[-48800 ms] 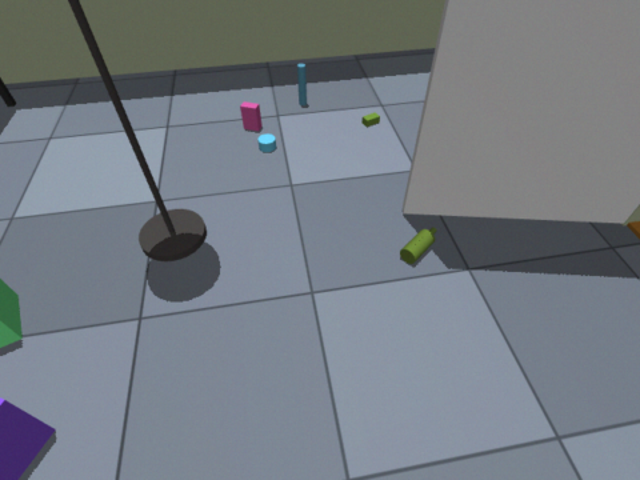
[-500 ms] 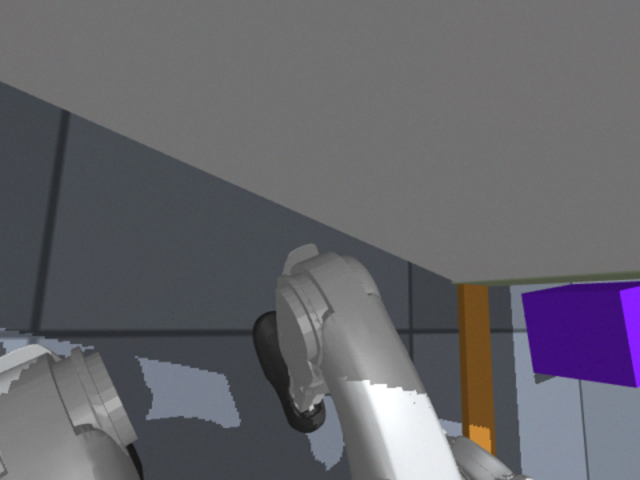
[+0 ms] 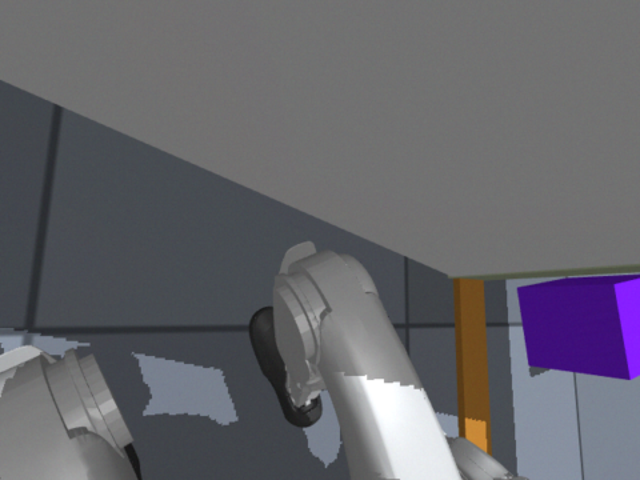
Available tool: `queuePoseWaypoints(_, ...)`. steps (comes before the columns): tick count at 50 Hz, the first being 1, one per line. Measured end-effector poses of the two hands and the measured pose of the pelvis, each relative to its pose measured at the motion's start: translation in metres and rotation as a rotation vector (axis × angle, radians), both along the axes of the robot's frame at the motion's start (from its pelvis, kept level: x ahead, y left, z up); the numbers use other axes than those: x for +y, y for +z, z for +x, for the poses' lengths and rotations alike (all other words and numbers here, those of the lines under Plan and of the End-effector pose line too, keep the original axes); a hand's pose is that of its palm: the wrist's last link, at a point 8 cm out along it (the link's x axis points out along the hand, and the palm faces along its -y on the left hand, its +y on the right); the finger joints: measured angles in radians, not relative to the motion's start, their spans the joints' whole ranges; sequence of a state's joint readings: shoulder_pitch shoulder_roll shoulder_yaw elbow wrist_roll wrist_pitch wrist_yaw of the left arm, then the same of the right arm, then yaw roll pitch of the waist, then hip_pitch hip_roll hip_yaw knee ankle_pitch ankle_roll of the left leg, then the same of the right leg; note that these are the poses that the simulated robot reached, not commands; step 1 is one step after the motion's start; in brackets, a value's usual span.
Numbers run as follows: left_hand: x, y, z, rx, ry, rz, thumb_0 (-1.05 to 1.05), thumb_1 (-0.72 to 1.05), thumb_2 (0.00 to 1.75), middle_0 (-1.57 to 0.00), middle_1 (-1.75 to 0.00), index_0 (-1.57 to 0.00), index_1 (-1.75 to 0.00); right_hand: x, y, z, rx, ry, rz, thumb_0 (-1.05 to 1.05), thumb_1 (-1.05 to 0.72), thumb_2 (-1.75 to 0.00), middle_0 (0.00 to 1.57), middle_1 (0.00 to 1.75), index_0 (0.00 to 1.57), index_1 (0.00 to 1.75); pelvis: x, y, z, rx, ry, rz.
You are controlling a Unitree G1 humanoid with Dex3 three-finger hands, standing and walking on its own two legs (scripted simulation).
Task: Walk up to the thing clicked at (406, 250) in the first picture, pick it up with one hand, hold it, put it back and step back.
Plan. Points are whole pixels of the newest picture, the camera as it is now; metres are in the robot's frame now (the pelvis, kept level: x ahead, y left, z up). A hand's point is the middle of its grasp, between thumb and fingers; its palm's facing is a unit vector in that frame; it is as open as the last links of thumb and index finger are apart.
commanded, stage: open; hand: left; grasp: from above
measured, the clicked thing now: out of the picture +0.48 +0.32 -0.27
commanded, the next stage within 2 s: withdraw in 0.34 s
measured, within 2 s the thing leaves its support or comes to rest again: neither
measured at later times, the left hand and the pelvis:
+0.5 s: hand out of the picture +0.45 +0.34 -0.25, palm faces -0.41 -0.22 -0.88, open 13.9 cm; pelvis +0.00 +0.00 +0.00, yaw +0 degrees
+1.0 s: hand out of the picture +0.45 +0.37 -0.09, palm faces -0.41 -0.11 -0.91, open 14.0 cm; pelvis +0.00 -0.01 +0.04, yaw +6 degrees
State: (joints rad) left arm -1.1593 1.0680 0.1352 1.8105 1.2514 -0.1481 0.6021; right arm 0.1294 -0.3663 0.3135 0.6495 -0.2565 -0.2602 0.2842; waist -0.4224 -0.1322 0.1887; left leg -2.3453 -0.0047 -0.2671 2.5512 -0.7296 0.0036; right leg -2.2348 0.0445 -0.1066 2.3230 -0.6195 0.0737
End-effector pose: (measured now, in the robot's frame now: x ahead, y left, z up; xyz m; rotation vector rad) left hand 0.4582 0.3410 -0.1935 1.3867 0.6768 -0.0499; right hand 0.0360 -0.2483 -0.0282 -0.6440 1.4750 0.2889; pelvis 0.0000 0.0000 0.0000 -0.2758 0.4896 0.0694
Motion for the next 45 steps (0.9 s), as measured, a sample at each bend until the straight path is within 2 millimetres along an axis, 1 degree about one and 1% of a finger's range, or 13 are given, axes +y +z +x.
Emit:
queuePoseWaypoints(13, 0.0, -0.002, 0.002, -0.013, 0.003, -0.004, 0.0, -0.51, 1.0, -0.13, -0.98, -0.11, -0.99, 0.003, 0.004, 0.003, -0.005, 0.005, -0.005, 0.0, -0.9, -0.9, 0.21, 0.3, 0.2, 0.3, 0.001, 0.001, 0.001, 0.004, 0.0, -0.006)
queuePoseWaypoints(26, 0.004, -0.002, 0.0, -0.003, 0.015, -0.008, 0.0, -0.51, 1.03, -0.11, -1.02, -0.1, -1.03, 0.004, 0.004, 0.003, -0.004, 0.003, -0.004, 0.0, -0.9, -0.9, 0.2, 0.3, 0.2, 0.3, 0.002, 0.002, 0.0, 0.008, 0.002, -0.008)
queuePoseWaypoints(30, 0.005, 0.004, 0.006, -0.025, 0.001, -0.011, 0.0, -0.51, 1.02, -0.11, -1.02, -0.1, -1.02, 0.004, 0.004, 0.002, 0.005, -0.005, -0.004, 0.0, -0.91, -0.9, 0.2, 0.3, 0.2, 0.3, 0.001, 0.003, 0.001, 0.017, 0.003, -0.006)
queuePoseWaypoints(32, 0.006, 0.012, 0.012, -0.047, -0.014, -0.004, 0.0, -0.52, 1.02, -0.11, -1.01, -0.1, -1.02, 0.003, 0.003, 0.003, 0.009, -0.014, -0.004, 0.0, -0.91, -0.91, 0.2, 0.3, 0.2, 0.3, 0.001, 0.004, 0.003, 0.023, 0.004, -0.004)
queuePoseWaypoints(34, 0.009, 0.024, 0.018, -0.076, -0.033, 0.007, 0.0, -0.52, 1.01, -0.11, -1.01, -0.1, -1.02, 0.001, 0.002, 0.004, 0.006, -0.033, -0.005, 0.0, -0.91, -0.91, 0.2, 0.3, 0.2, 0.3, 0.0, 0.004, 0.004, 0.033, 0.006, -0.003)
queuePoseWaypoints(38, 0.017, 0.058, 0.023, -0.111, -0.073, 0.048, 0.0, -0.53, 1.02, -0.1, -1.0, -0.09, -1.01, -0.005, -0.004, 0.01, -0.014, -0.094, -0.004, 0.0, -0.91, -0.91, 0.21, 0.3, 0.2, 0.3, -0.001, 0.007, 0.008, 0.063, 0.012, 0.005)
queuePoseWaypoints(41, 0.024, 0.087, 0.018, -0.102, -0.086, 0.071, 0.0, -0.53, 1.02, -0.1, -1.0, -0.09, -1.01, -0.009, -0.01, 0.019, -0.038, -0.131, 0.009, 0.0, -0.91, -0.91, 0.21, 0.3, 0.2, 0.3, -0.001, 0.012, 0.009, 0.083, 0.021, 0.017)
queuePoseWaypoints(45, 0.028, 0.124, 0.006, -0.068, -0.093, 0.08, 0.0, -0.53, 1.02, -0.1, -1.0, -0.09, -1.01, -0.014, -0.015, 0.036, -0.079, -0.158, 0.026, 0.0, -0.91, -0.91, 0.21, 0.3, 0.2, 0.3, -0.002, 0.022, 0.006, 0.099, 0.039, 0.041)
